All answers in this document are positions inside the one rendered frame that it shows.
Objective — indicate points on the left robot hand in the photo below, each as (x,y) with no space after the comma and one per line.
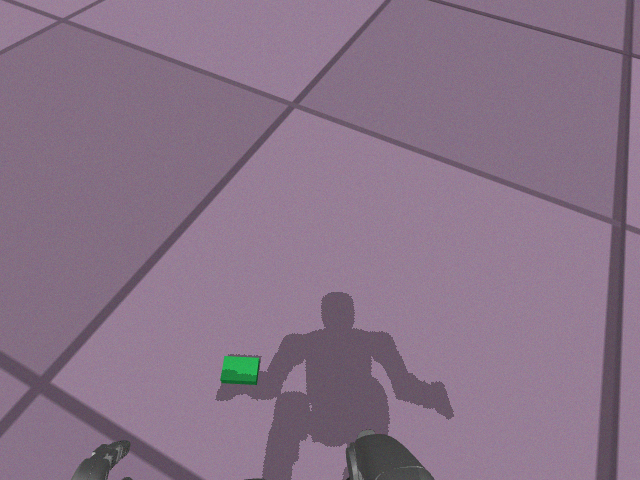
(103,459)

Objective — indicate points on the small box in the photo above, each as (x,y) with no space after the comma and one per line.
(240,370)

